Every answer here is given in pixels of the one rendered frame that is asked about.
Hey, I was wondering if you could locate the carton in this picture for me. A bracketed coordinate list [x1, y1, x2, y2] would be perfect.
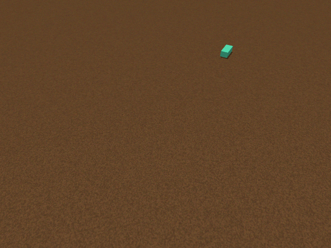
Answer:
[220, 44, 233, 58]

